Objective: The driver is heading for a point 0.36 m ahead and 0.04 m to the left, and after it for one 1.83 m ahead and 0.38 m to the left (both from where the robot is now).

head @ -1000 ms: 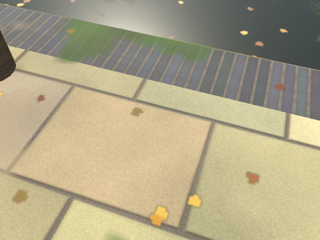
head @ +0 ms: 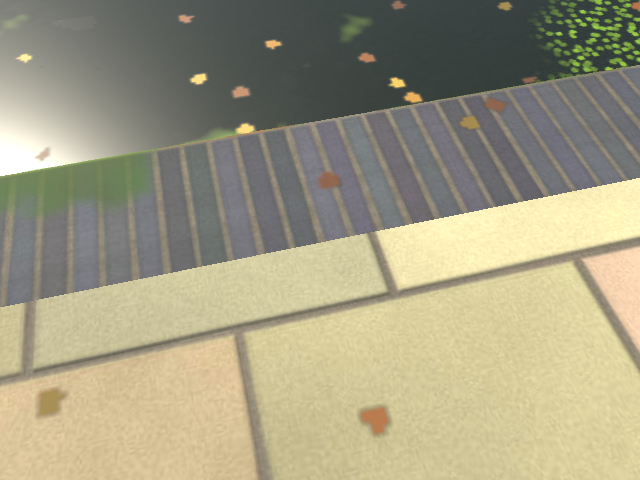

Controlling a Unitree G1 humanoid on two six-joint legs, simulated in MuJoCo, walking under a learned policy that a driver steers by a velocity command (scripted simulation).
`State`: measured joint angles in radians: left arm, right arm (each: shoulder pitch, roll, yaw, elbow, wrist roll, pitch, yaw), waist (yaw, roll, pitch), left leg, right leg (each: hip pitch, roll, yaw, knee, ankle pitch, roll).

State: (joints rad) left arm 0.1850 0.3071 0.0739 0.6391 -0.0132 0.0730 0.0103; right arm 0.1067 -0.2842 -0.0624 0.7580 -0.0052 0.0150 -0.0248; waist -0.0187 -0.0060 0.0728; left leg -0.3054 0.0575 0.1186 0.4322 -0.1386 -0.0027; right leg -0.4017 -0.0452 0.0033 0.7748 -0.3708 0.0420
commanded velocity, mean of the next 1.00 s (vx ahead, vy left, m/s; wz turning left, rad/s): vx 0.23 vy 0.00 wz -0.11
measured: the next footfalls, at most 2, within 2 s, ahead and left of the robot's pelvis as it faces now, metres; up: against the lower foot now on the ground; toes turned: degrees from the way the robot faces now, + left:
right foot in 0.06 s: +0.05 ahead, -0.13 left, +0.00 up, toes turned -2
left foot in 0.56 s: +0.27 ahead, +0.12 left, +0.00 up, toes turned -1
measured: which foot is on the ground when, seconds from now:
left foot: down 0.00-0.06, up 0.08-0.54, down 0.56-1.00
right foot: up 0.00-0.04, down 0.06-0.58, up 0.60-0.94, down 0.96-1.00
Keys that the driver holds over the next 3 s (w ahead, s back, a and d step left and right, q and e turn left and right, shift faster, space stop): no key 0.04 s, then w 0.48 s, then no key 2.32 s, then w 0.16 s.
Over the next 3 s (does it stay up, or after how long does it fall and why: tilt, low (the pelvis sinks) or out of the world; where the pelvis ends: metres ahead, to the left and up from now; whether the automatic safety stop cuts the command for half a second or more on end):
stays up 0.31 0.00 0.00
